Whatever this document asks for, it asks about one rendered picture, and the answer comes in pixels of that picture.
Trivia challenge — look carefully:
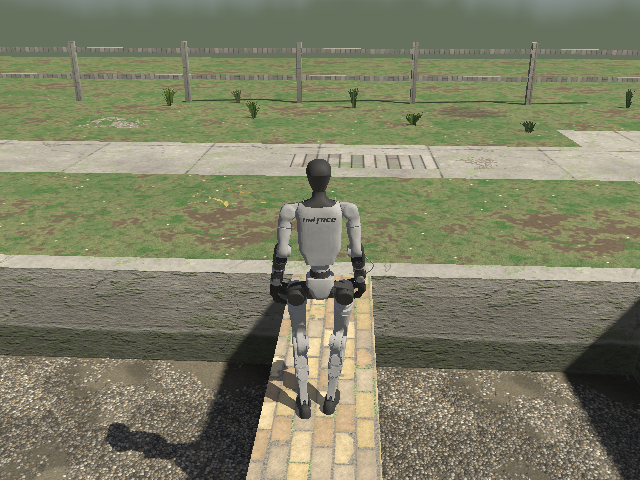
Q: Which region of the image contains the left robot forearm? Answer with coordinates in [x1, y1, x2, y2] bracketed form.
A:
[270, 243, 287, 286]

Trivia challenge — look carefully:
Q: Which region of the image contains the robot right thigh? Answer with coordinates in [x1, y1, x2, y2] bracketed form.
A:
[328, 279, 354, 353]

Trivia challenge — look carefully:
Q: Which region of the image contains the right robot forearm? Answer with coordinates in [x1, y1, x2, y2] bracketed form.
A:
[351, 243, 366, 283]

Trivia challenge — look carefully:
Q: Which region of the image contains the left robot upper arm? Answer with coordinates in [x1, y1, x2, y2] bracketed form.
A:
[276, 202, 298, 258]

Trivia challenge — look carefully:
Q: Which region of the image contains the right robot upper arm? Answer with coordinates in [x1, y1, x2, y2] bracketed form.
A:
[340, 202, 362, 258]

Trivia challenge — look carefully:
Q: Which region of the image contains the left robot hand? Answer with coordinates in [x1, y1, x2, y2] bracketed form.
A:
[270, 282, 289, 304]

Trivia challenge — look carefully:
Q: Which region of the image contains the right robot hand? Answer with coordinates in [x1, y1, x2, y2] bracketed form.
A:
[347, 278, 366, 299]

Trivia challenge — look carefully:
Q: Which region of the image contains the robot left shin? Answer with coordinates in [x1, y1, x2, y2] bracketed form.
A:
[292, 337, 309, 406]

